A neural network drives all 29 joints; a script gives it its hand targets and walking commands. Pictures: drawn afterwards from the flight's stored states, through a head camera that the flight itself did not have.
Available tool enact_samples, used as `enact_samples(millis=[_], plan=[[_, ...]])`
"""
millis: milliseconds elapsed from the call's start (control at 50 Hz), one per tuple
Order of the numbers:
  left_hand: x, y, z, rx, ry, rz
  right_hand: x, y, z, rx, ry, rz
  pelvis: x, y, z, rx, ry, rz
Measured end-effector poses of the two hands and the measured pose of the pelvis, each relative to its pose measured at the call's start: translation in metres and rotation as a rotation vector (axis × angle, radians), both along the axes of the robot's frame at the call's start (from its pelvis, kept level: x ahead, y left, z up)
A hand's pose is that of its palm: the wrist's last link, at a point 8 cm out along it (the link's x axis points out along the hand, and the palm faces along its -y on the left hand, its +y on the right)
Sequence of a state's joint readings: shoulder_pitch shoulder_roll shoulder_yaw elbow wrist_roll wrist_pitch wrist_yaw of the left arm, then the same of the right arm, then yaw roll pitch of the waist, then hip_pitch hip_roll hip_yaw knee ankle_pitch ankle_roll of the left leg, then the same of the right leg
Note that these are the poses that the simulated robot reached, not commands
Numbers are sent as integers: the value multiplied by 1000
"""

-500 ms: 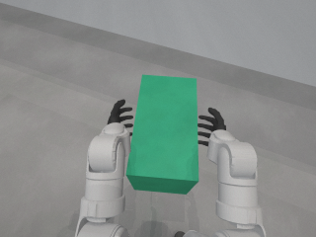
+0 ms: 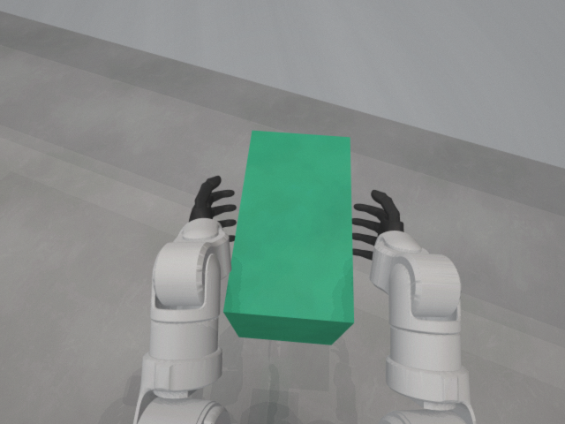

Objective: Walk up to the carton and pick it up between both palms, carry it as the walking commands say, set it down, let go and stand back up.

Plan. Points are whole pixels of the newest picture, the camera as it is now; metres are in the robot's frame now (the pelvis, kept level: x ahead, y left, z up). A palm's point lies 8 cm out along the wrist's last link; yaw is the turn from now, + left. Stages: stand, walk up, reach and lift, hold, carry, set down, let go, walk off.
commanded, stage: carry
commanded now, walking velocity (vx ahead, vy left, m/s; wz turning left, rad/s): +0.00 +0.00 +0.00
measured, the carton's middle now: (292, 240) +0.37 +0.00 +0.00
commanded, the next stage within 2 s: none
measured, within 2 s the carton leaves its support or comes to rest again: neither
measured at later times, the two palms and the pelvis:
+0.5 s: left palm (216, 243) +0.29 +0.10 +0.11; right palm (408, 263) +0.28 -0.13 +0.09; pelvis -0.02 -0.01 -0.01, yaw +1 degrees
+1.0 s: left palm (205, 272) +0.26 +0.11 +0.10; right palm (403, 290) +0.25 -0.12 +0.09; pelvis -0.04 -0.01 -0.01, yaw +1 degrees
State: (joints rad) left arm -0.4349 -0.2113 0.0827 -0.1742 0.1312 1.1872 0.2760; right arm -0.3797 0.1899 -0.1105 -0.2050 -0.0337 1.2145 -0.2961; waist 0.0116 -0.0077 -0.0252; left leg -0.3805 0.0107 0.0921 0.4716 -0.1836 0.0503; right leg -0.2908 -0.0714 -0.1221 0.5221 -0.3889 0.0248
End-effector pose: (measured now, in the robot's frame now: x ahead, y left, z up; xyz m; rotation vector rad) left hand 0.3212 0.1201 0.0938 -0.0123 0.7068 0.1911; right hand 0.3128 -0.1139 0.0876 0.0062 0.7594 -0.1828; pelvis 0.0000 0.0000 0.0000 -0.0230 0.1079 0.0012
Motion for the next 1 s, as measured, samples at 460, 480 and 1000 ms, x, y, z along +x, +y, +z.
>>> enact_samples(millis=[460,480,1000], plan=[[-20,-19,20,39,-56,-13,-20,-17,6,18,-42,-4,-13,-12,-5,22,-22,8],[-24,-20,20,38,-53,-14,-24,-18,6,15,-38,-3,-17,-13,-5,22,-29,10],[-60,-10,9,4,-21,-3,-60,-9,-2,-35,8,30,-43,-10,-9,15,-79,14]])
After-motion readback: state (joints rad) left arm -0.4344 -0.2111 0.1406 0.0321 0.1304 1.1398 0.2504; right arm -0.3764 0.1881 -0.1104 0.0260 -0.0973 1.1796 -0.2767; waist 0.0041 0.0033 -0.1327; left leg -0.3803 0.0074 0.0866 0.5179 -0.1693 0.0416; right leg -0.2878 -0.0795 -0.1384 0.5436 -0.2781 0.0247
